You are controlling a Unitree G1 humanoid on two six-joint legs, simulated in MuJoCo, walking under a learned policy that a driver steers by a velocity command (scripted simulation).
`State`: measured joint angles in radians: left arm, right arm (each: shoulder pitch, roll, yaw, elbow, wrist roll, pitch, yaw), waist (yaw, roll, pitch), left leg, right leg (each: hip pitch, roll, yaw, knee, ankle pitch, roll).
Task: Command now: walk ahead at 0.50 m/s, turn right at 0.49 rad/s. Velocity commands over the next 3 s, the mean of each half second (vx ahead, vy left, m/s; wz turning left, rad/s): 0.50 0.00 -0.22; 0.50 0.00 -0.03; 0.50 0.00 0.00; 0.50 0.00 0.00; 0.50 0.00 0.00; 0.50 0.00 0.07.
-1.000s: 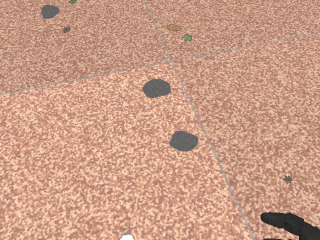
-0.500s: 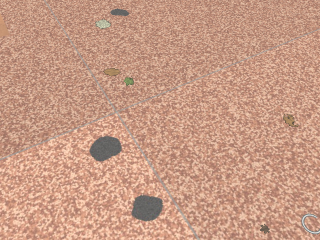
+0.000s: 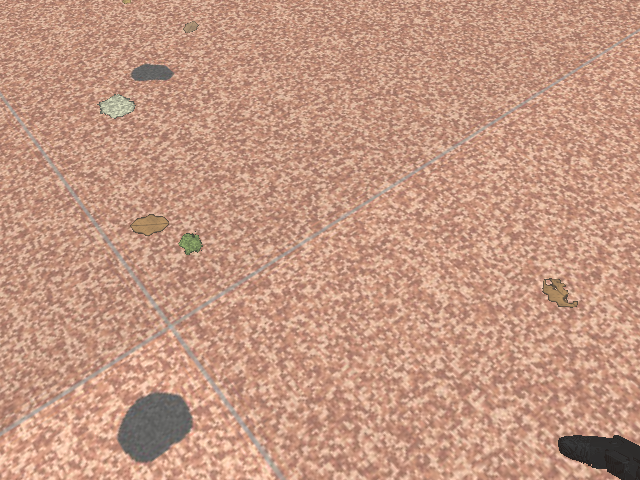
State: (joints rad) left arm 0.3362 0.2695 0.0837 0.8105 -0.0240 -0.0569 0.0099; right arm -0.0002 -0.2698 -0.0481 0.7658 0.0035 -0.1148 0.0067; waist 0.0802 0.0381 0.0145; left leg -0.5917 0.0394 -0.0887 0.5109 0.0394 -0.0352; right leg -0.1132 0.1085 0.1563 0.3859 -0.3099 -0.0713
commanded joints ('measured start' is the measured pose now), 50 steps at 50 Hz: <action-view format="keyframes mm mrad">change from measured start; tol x32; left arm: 1 18 140 33 -48 5 -1 11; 25 -379 49 -26 -229 1 -37 -41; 31 114 269 47 -114 30 -27 -28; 50 68 174 18 5 4 -23 -9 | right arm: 1 -33 -120 -32 -74 5 -30 12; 5 397 -290 -92 33 -31 -29 10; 31 464 -39 9 51 4 13 -6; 50 -52 -65 0 -88 13 21 33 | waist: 1 -39 -162 -33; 5 -128 265 -352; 25 -167 54 33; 31 2 -351 -393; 50 -5 -95 51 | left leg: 1 133 -23 24 -37 -54 31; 4 590 130 -98 -46 -89 153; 6 934 367 -716 -205 -510 338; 23 510 174 -26 -333 -12 224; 29 480 129 55 85 310 137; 31 -80 -80 45 679 -622 58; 32 -194 -15 -16 774 -601 65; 50 -67 43 69 46 9 51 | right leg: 1 -7 -264 217 -8 238 -123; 7 -694 -84 46 929 -182 32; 26 -448 -151 -159 134 238 22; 29 25 -144 -161 91 262 -57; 31 508 -521 542 -31 103 -268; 38 -50 -335 89 -220 298 -184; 50 90 -345 -59 -206 324 -127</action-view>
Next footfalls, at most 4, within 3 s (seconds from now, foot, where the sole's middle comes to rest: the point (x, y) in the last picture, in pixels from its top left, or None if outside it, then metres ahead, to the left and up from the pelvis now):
0.08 left None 0.22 0.14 -0.78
0.58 right None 0.47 -0.14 -0.78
1.12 left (340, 339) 0.78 0.08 -0.78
1.66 right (452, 254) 1.04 -0.19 -0.78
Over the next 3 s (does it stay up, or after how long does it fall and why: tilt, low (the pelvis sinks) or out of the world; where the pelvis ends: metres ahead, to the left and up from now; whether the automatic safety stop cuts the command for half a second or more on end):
stays up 1.61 -0.16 0.01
